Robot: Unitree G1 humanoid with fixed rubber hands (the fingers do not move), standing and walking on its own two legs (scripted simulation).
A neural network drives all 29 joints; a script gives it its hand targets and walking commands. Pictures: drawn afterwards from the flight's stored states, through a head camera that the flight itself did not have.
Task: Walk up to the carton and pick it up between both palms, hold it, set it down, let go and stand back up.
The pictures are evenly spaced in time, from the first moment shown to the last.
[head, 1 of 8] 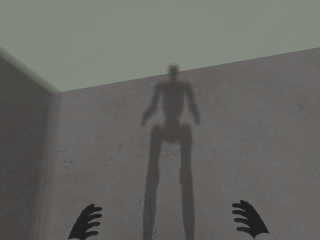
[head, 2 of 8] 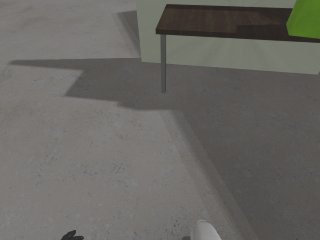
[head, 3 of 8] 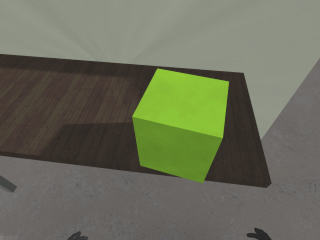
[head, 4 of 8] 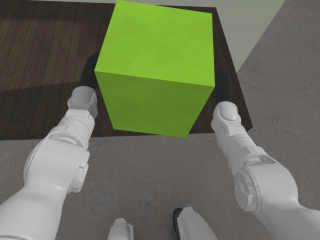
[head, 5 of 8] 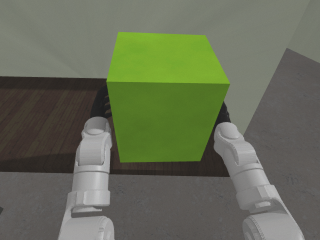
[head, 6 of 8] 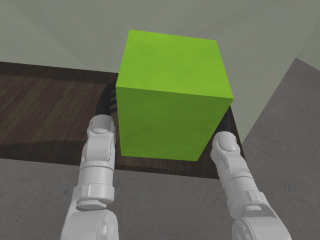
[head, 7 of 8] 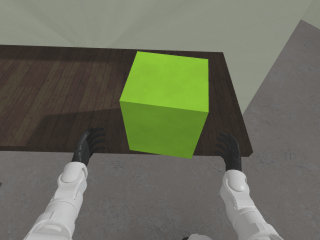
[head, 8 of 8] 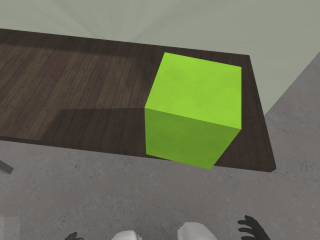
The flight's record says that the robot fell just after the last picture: no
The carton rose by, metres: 0.23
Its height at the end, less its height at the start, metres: +0.00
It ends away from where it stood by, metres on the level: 0.01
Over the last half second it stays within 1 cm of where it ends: yes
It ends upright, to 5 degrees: yes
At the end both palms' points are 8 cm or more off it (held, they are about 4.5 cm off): yes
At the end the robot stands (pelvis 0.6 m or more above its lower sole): yes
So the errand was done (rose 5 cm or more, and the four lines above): yes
